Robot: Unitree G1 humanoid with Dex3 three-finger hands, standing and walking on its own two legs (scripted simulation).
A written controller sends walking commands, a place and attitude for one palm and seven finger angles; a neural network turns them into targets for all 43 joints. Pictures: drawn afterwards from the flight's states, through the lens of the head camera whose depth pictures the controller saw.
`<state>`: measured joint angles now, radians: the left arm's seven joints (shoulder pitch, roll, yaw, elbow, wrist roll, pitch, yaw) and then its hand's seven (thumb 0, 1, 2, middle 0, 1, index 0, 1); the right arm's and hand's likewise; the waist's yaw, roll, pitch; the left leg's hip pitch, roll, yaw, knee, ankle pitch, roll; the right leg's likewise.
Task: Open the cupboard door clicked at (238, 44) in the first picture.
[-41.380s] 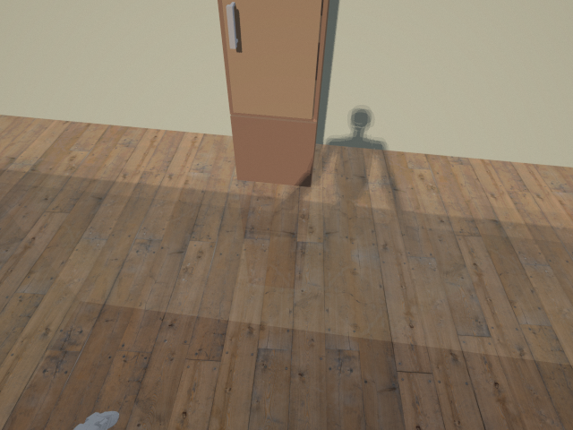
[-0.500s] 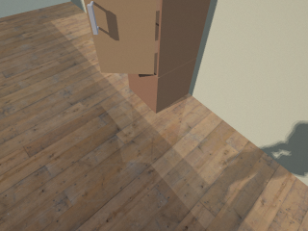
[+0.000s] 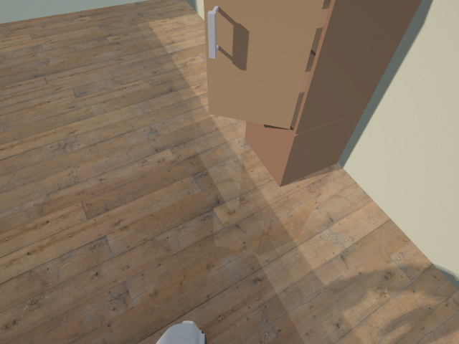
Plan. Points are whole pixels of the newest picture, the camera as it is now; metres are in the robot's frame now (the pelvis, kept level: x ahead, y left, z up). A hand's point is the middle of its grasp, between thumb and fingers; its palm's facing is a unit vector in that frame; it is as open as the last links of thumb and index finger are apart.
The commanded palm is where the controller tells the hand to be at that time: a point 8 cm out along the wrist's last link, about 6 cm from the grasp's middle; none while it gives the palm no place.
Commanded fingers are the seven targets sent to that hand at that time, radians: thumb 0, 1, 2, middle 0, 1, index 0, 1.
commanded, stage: take the last steps up to it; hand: left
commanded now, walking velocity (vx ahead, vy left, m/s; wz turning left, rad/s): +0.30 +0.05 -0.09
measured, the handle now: (214, 32) +0.98 +0.18 +0.04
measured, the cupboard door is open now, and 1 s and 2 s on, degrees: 50 50 50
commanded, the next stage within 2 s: come to a stop and stand still in 0.88 s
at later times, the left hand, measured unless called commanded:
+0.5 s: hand (155, 255) +0.30 +0.21 -0.14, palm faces -0.10 -0.98 -0.19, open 7.4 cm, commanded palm none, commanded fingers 0.00 0.90 0.90 -0.20 -0.30 -0.20 -0.30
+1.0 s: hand (153, 258) +0.30 +0.22 -0.19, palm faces -0.01 -0.99 -0.14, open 7.3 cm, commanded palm none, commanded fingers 0.00 0.90 0.90 -0.20 -0.30 -0.20 -0.30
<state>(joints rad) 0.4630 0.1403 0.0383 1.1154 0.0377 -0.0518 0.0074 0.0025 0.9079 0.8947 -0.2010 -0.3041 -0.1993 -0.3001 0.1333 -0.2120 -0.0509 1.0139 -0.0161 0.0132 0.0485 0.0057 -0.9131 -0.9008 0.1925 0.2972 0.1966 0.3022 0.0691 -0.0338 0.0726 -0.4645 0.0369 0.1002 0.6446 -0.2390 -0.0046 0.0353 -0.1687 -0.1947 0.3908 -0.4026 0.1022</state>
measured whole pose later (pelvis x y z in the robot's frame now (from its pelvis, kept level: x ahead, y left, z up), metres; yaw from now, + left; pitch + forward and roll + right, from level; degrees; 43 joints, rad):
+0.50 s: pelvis +0.16 +0.04 +0.01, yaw -5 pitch +0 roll +2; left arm 0.12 0.17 0.06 0.96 0.03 0.00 -0.02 0.00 0.91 0.90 -0.19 -0.30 -0.19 -0.30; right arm 0.41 -0.15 -0.03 1.11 -0.03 -0.05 -0.01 0.00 -0.92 -0.90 0.20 0.30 0.20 0.30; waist -0.03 -0.02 0.02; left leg -0.04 -0.04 0.21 0.31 -0.28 0.06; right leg -0.47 -0.10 -0.08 0.70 -0.21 -0.01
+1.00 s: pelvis +0.33 +0.05 +0.00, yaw -6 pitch -1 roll -1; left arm 0.36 0.18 0.05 1.13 0.02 -0.01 0.00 0.00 0.92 0.90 -0.20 -0.30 -0.20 -0.30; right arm 0.18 -0.18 -0.05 1.02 -0.03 -0.06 0.00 0.00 -0.93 -0.90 0.19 0.30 0.20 0.30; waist 0.03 -0.05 0.04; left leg -0.36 0.03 0.12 0.61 -0.23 0.06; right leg -0.23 -0.06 -0.08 0.82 -0.51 -0.01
